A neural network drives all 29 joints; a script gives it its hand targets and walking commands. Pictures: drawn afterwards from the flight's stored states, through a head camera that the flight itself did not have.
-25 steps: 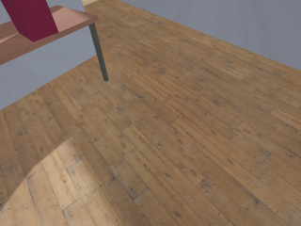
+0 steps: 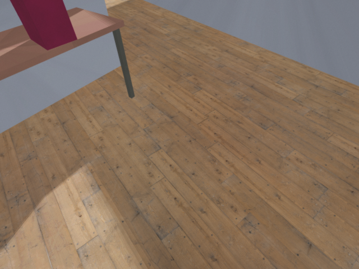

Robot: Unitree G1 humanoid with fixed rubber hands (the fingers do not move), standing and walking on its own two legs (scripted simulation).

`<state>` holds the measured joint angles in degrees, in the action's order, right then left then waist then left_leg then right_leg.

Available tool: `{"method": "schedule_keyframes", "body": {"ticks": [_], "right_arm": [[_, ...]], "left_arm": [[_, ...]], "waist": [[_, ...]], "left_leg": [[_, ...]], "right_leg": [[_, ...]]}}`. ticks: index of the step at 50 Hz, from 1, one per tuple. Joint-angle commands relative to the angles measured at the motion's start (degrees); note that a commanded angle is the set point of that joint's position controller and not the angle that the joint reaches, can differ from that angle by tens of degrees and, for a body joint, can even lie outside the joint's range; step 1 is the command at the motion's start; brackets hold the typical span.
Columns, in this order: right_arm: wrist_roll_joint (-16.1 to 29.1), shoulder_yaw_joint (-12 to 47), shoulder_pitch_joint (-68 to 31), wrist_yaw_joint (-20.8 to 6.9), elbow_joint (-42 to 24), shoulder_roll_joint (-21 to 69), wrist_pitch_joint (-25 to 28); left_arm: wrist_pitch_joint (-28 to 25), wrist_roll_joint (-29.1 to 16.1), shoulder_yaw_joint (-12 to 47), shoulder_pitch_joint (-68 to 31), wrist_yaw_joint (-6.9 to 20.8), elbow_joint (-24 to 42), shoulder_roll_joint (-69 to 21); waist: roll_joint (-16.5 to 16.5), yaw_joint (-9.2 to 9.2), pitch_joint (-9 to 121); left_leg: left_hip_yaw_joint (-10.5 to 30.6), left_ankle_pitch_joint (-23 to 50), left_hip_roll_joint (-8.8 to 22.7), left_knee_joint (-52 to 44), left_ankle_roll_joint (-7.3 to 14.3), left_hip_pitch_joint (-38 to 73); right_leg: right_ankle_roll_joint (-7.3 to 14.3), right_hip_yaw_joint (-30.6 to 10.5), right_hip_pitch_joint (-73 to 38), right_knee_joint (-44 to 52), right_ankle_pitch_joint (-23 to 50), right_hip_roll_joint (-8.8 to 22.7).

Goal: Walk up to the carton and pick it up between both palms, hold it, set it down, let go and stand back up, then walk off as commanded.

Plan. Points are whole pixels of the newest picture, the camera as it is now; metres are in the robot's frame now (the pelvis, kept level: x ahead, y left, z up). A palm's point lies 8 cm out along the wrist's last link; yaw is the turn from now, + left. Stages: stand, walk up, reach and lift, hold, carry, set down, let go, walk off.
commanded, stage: walk up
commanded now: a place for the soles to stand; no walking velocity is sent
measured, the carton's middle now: (42, 15) +1.44 +0.89 +0.05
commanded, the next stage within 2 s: none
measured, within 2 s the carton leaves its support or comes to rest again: neither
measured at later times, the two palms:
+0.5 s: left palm (19, 246) +0.21 +0.43 -0.08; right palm out of the picture +0.17 -0.23 -0.12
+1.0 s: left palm (15, 210) +0.30 +0.50 -0.10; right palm (227, 159) +0.50 -0.12 -0.12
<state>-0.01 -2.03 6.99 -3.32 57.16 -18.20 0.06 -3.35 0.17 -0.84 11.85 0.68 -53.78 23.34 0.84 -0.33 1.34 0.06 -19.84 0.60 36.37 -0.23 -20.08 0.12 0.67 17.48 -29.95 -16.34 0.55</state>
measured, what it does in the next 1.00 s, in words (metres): walks ahead, turning left: left foot, then right foot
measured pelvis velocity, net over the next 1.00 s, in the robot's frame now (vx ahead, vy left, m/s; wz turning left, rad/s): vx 0.32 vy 0.16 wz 0.31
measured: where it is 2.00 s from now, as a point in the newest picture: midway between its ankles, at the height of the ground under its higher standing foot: (152, 200)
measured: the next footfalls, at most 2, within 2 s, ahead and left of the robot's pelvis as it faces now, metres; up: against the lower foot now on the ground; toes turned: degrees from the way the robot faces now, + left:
left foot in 0.24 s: +0.09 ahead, +0.23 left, +0.00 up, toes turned +8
right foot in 0.50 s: +0.20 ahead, +0.00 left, +0.00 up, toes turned +7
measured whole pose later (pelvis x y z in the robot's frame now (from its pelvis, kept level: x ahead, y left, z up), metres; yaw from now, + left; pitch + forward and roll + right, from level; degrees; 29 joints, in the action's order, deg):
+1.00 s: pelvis +0.32 +0.16 -0.03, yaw +17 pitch +0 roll +3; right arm 0.0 -6.1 14.6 -3.5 43.9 -22.6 2.5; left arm -4.4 0.7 -2.7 12.9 1.2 -49.5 26.2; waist -1.1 0.3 -1.6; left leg 1.7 -15.1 -1.6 38.8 -1.5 -24.2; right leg 0.6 5.3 9.7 -58.8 -30.1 5.9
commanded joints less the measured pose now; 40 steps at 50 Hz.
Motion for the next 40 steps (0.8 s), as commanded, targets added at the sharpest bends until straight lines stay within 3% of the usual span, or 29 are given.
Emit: {"method": "schedule_keyframes", "body": {"ticks": [1, 5, 6, 7, 8, 9, 10, 11, 12, 13, 14, 15, 17, 20, 22, 23, 24, 25, 26, 27, 28, 29, 31, 32, 33, 34, 36, 39, 40], "right_arm": [[-3.2, -6.2, -0.1, -3.3, -9.1, -17.8, -1.0], [-1.6, -7.2, 4.9, -5.1, -9.6, -17.0, -1.6], [-1.7, -7.0, 6.2, -5.2, -9.7, -15.2, -1.8], [-1.5, -7.4, 7.6, -5.1, -9.2, -15.5, -1.8], [-1.4, -7.5, 11.0, -4.6, -8.5, -15.1, -1.4], [-1.5, -7.5, 14.8, -3.9, -6.5, -15.2, -0.6], [-1.6, -8.6, 18.8, -3.0, -4.6, -17.6, 0.2], [-2.5, -10.1, 19.6, -1.9, -5.2, -22.4, 0.5], [-2.6, -9.7, 17.3, -1.4, -6.7, -25.0, 0.9], [-1.6, -9.0, 12.1, -1.2, -9.0, -25.1, 1.1], [-1.1, -8.9, 10.1, -1.0, -8.7, -27.0, 1.2], [-1.4, -8.1, 7.3, -0.8, -9.4, -25.3, 1.6], [-1.4, -6.8, 9.2, -0.6, -10.1, -21.7, 1.9], [-1.1, -6.2, 14.6, -0.4, -10.7, -20.4, 2.5], [-1.2, -6.4, 14.6, -0.3, -11.6, -20.8, 2.9], [-1.2, -6.2, 12.6, 0.0, -12.7, -20.3, 2.9], [-0.8, -5.8, 8.9, 0.2, -13.8, -18.4, 2.6], [-0.5, -3.7, 6.7, 0.0, -16.0, -11.6, 3.0], [-1.2, -3.2, 6.8, 0.3, -16.8, -9.4, 3.3], [-1.8, -4.6, 8.3, 1.4, -15.2, -15.4, 2.6], [-2.1, -5.0, 8.8, 1.7, -14.8, -17.7, 2.4], [-1.0, -4.6, 10.4, 1.4, -14.1, -16.3, 2.6], [-0.6, -5.2, 10.1, 0.1, -14.4, -15.5, 1.9], [-0.5, -5.4, 9.3, -0.6, -15.2, -14.6, 1.7], [-0.8, -5.7, 9.2, -0.8, -15.5, -14.9, 1.2], [-0.7, -5.9, 7.3, -1.2, -16.0, -14.4, 0.9], [-1.0, -5.5, 4.9, -1.6, -17.1, -13.1, 0.9], [-0.8, -5.2, 0.2, -2.2, -18.7, -13.0, 1.4], [-0.8, -5.3, 1.3, -2.2, -18.3, -13.3, 1.5]], "left_arm": [[-3.0, 1.9, -9.5, -4.3, -1.4, 7.6, 17.0], [-2.9, 3.1, -9.4, -11.0, -0.3, 7.8, 17.9], [-2.7, 3.6, -9.6, -12.8, -0.1, 8.1, 18.3], [-2.3, 3.7, -9.1, -13.8, 0.4, 8.3, 18.0], [-1.9, 3.8, -9.2, -13.1, 0.7, 8.4, 17.5], [-1.3, 3.7, -8.6, -11.2, 1.0, 8.0, 16.0], [-0.6, 3.4, -7.2, -8.9, 1.4, 8.2, 13.2], [-0.3, 2.9, -5.8, -8.4, 1.5, 9.3, 8.8], [-0.3, 2.0, -5.0, -9.7, 1.6, 10.9, 8.3], [-0.6, 1.5, -5.2, -8.7, 1.8, 10.7, 11.8], [-1.2, 2.1, -5.4, -10.0, 1.9, 10.9, 13.8], [-1.9, 1.4, -5.7, -9.8, 2.1, 9.6, 15.2], [-2.8, 1.0, -6.5, -11.6, 2.3, 9.0, 15.2], [-3.5, 1.4, -5.9, -12.8, 2.1, 10.2, 12.0], [-4.3, 1.4, -5.6, -11.0, 1.6, 10.2, 10.7], [-4.7, 1.7, -5.7, -5.9, 1.1, 8.8, 10.2], [-5.1, 1.6, -6.0, -0.5, 0.7, 6.1, 11.4], [-5.4, 1.9, -8.6, 8.5, -0.2, 4.7, 16.9], [-5.2, 1.5, -10.8, 12.3, -0.8, 2.8, 22.9], [-4.4, 1.1, -10.0, 8.6, -0.9, 3.9, 21.3], [-4.3, 0.5, -9.6, 4.4, -0.8, 6.5, 18.4], [-4.3, 0.2, -8.5, 3.2, -0.7, 6.4, 16.8], [-4.3, 0.6, -7.4, 0.2, -0.6, 6.5, 14.1], [-4.3, 0.4, -7.4, 0.0, -0.5, 6.6, 13.9], [-4.1, 0.5, -7.0, -0.9, -0.4, 6.5, 14.3], [-4.0, 0.3, -7.2, -0.7, -0.2, 7.1, 14.0], [-3.6, 0.1, -7.6, 1.3, 0.0, 7.3, 14.1], [-3.1, 0.2, -7.9, 1.3, 0.5, 8.0, 15.3], [-2.7, 0.8, -8.3, -0.7, 0.6, 8.7, 16.0]], "waist": [[-3.0, 0.77, 2.8], [-13.1, 3.71, -0.1], [-13.7, 5.20, 0.3], [-12.4, 5.95, 0.5], [-7.5, 6.55, 2.4], [1.8, 6.94, 3.6], [11.7, 8.47, 1.6], [20.4, 8.72, -1.5], [18.2, 6.79, -4.5], [10.3, 3.37, -7.5], [13.2, 3.32, -8.6], [12.2, 0.90, -10.9], [7.1, 0.99, -11.9], [8.0, 2.58, -5.8], [11.1, 2.27, -1.7], [11.4, -0.15, 1.9], [5.5, -3.96, 3.0], [-4.8, -8.70, 9.5], [-16.6, -9.28, 10.4], [-7.6, -7.27, 9.0], [-3.6, -4.88, 6.2], [-2.0, -2.96, -1.1], [-6.6, -0.38, -6.9], [-8.4, -0.69, -6.8], [-7.5, -0.03, -7.3], [-10.9, -0.69, -8.7], [-9.5, -2.00, -8.0], [-10.4, -3.23, -9.1], [-10.1, -1.79, -7.3]], "left_leg": [[5.6, -2.3, 7.0, 20.8, -1.0, -19.8], [-0.8, -2.0, 6.7, 12.7, -1.1, -7.3], [-1.5, -3.4, 6.5, 8.5, -0.5, -4.3], [-2.9, -3.5, 6.4, 3.3, -0.6, -0.8], [-5.7, 0.2, 4.6, -3.6, -0.6, 3.6], [-7.5, 2.0, 0.8, -10.5, -0.7, 8.9], [-0.4, -2.6, 2.1, -17.9, 0.6, 14.4], [18.3, -13.3, 8.9, -21.3, 5.1, 19.2], [35.9, -21.6, 13.8, -25.8, 7.7, 15.3], [39.2, -27.2, 15.5, -29.8, 10.5, 10.6], [44.9, -31.1, 17.4, -32.5, 13.0, 8.3], [40.0, -26.8, 16.2, -31.0, 13.5, 7.3], [30.0, -11.2, 11.9, -25.4, 12.9, 3.8], [28.6, 6.6, 12.4, -19.0, 14.8, 12.6], [26.8, 18.9, 12.3, -13.8, 14.0, 15.9], [24.4, 22.7, 10.2, -8.5, 12.5, 14.2], [19.5, 19.8, 6.9, -1.4, 8.7, 1.5], [9.1, 12.5, -0.7, 16.1, 4.0, -11.5], [2.2, -11.3, -6.2, 25.8, 2.0, -29.4], [3.9, -11.2, 0.0, 30.4, 1.6, -31.1], [4.8, -8.2, 2.9, 30.3, 2.2, -30.4], [5.4, -4.4, 2.8, 29.7, 1.8, -26.4], [4.2, 0.9, 3.9, 26.5, 1.6, -22.7], [3.4, 4.0, 3.7, 24.2, 1.2, -20.4], [2.2, 6.4, 2.4, 24.7, 0.4, -20.2], [0.3, 7.3, 2.3, 22.2, -0.2, -21.6], [-2.2, 8.9, 1.4, 16.1, -0.1, -23.0], [-3.0, 11.4, 4.2, 5.3, -0.2, -19.7], [-4.1, 11.8, 3.8, 1.9, 0.8, -16.1]], "right_leg": [[12.9, -17.9, -15.3, 19.6, -18.6, 25.2], [8.8, -3.4, -4.3, 17.0, -21.9, 17.5], [8.4, -1.2, -3.6, 15.1, -18.9, 16.1], [8.2, 1.0, -4.1, 11.3, -17.5, 15.4], [7.4, 3.0, -4.9, 4.0, -16.8, 13.2], [6.0, 6.8, -4.0, -8.6, -16.5, 9.8], [4.2, 8.5, 4.6, -24.9, -16.0, 5.6], [2.0, 6.3, 21.8, -36.8, -16.8, 1.4], [1.5, 1.8, 29.7, -40.8, -15.3, -0.9], [1.8, -1.0, 28.4, -37.3, -10.9, 1.3], [0.8, -2.7, 27.5, -37.9, -10.1, 2.2], [0.6, -3.5, 25.9, -35.0, -7.6, 3.7], [0.9, -3.2, 17.9, -23.7, -12.9, 2.6], [0.8, -2.9, 15.9, -13.5, -16.6, 0.8], [1.3, -1.3, 13.1, -7.3, -11.3, -0.9], [1.9, -2.8, 5.2, -0.2, -5.9, -0.5], [2.5, -2.6, -13.6, 8.2, 2.4, 0.0], [5.0, -15.8, -33.0, 13.4, -1.1, 11.4], [7.9, -32.5, -45.6, 14.1, 8.4, 27.2], [11.5, -31.3, -42.5, 8.9, 15.2, 30.3], [11.4, -25.3, -37.0, 7.9, 17.3, 28.6], [7.8, -18.5, -28.3, 9.5, 20.1, 24.5], [4.5, -6.9, -21.0, 9.6, 30.0, 18.0], [2.9, -2.7, -18.8, 9.9, 31.1, 15.7], [3.7, -1.7, -18.7, 10.0, 31.5, 14.4], [4.6, 0.3, -19.3, 10.6, 34.5, 13.9], [5.7, 2.1, -21.7, 10.0, 36.0, 13.2], [8.1, 5.3, -20.2, 10.0, 26.0, 13.5], [7.4, 6.0, -20.8, 8.9, 26.2, 13.5]]}}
